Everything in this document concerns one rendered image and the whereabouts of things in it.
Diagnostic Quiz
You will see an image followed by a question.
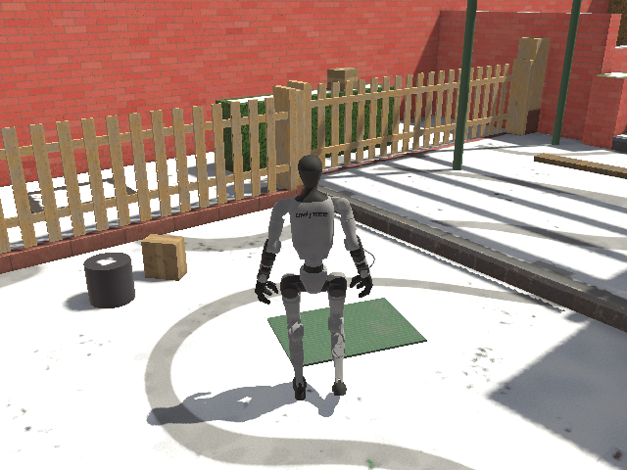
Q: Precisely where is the robot right forearm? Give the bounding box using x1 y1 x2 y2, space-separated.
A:
350 235 370 278

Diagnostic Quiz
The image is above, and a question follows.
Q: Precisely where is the left robot upper arm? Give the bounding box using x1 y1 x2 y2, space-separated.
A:
266 198 291 254

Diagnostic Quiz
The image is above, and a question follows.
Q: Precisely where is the robot right foot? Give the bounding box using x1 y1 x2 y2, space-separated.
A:
332 380 347 396

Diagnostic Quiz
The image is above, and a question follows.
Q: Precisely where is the robot left forearm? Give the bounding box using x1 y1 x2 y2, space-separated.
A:
257 239 276 283

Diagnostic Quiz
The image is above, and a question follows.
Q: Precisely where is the humanoid robot torso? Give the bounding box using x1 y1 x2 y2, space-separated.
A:
289 192 335 294

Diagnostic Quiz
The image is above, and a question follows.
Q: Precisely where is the left robot hand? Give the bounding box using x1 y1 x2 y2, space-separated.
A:
255 280 278 305

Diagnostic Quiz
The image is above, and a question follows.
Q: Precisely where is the right robot upper arm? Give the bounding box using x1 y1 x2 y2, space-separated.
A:
331 197 360 251

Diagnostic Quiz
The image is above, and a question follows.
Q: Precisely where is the right robot hand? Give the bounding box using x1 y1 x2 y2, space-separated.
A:
350 274 373 298

